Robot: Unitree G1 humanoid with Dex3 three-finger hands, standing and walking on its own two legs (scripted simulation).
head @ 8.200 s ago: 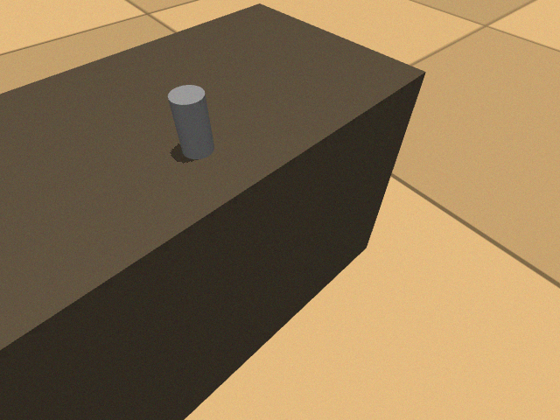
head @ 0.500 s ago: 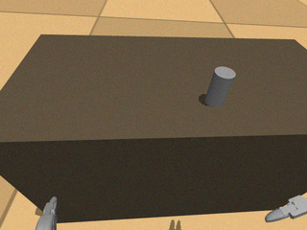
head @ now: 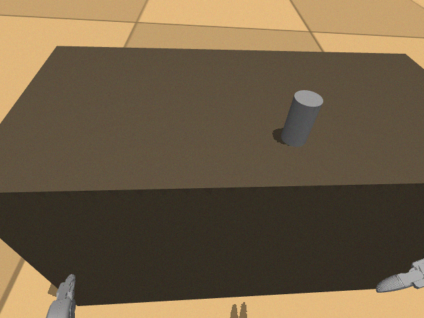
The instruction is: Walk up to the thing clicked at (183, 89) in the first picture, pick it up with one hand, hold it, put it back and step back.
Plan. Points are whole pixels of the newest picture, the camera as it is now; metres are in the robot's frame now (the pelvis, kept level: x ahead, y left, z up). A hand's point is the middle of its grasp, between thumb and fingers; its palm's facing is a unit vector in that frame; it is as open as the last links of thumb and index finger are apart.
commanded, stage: rise first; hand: right
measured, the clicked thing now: (300, 119) +0.52 -0.24 +0.08
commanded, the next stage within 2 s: go down in 0.18 s
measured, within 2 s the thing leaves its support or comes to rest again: neither
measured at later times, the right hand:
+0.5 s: hand out of the picture +0.20 -0.29 +0.18, palm faces +0.48 +0.78 -0.40, open 17.3 cm
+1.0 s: hand out of the picture +0.31 -0.35 +0.18, palm faces +0.25 +0.95 -0.21, open 17.6 cm
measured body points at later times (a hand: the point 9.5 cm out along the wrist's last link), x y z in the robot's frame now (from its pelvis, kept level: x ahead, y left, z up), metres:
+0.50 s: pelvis +0.00 +0.00 +0.00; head -0.02 +0.01 +0.45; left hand +0.17 +0.27 -0.08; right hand +0.17 -0.33 +0.20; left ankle +0.00 +0.13 -0.74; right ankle +0.01 -0.14 -0.74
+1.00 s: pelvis +0.01 -0.01 +0.00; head +0.00 +0.01 +0.45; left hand +0.15 +0.25 -0.09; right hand +0.29 -0.40 +0.19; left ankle +0.00 +0.13 -0.74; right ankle +0.01 -0.14 -0.74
